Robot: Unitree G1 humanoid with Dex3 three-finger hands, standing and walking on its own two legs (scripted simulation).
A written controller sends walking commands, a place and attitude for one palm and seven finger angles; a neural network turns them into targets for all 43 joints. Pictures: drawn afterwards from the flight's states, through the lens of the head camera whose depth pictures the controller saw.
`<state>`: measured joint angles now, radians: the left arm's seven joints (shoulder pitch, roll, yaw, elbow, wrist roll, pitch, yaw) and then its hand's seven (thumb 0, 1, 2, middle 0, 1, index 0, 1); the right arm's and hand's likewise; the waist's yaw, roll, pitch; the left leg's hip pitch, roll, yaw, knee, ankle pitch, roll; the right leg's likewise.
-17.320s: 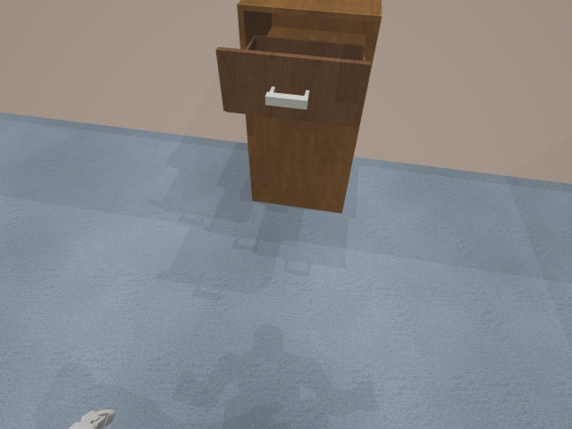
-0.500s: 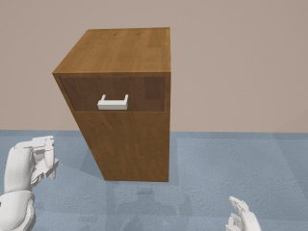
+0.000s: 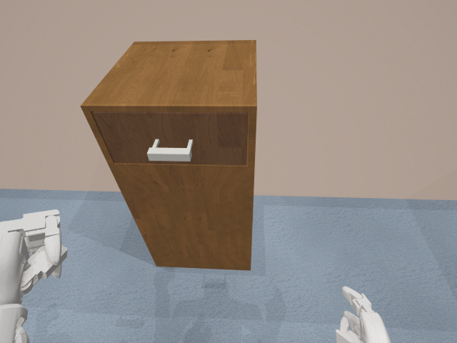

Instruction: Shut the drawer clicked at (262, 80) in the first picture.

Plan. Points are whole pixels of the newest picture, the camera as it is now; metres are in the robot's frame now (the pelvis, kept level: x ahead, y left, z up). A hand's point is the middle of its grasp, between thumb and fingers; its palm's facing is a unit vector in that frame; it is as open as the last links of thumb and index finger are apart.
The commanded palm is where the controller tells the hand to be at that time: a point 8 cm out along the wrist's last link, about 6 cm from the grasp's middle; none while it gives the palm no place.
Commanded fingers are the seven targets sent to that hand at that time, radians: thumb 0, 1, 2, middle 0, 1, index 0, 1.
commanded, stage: step back with the hand held close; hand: left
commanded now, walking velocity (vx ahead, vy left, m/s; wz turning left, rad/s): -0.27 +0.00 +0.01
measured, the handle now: (171, 148) +0.58 +0.23 +0.00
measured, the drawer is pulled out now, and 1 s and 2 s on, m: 0.00 0.00 0.00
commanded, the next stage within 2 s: stop stepping back and stand still in 1.26 s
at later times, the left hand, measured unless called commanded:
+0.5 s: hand (19, 277) +0.15 +0.27 +0.16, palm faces +0.35 -0.79 -0.51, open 3.2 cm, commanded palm +0.09 +0.31 +0.17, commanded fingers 0.00 0.90 0.90 -1.40 -1.60 -1.40 -1.60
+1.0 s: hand out of the picture +0.09 +0.28 +0.15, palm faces +0.34 -0.78 -0.53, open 3.2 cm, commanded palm +0.02 +0.30 +0.17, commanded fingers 0.00 0.90 0.90 -1.40 -1.60 -1.40 -1.60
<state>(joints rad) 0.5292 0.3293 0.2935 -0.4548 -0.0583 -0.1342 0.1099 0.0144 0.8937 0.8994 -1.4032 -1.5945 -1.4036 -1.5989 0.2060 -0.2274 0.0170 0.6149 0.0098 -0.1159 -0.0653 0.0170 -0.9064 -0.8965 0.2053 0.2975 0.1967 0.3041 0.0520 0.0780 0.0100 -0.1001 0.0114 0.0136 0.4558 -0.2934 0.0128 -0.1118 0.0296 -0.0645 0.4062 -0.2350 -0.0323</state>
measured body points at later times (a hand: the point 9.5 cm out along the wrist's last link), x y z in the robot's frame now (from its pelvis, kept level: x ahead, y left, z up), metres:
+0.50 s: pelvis -0.05 +0.03 -0.01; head -0.03 +0.03 +0.44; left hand +0.12 +0.31 +0.19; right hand +0.14 -0.21 -0.08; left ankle -0.03 +0.11 -0.74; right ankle +0.00 -0.10 -0.74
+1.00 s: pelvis -0.11 +0.03 -0.01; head -0.06 +0.05 +0.43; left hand +0.06 +0.32 +0.18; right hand +0.06 -0.21 -0.09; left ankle -0.03 +0.11 -0.74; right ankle -0.18 -0.10 -0.74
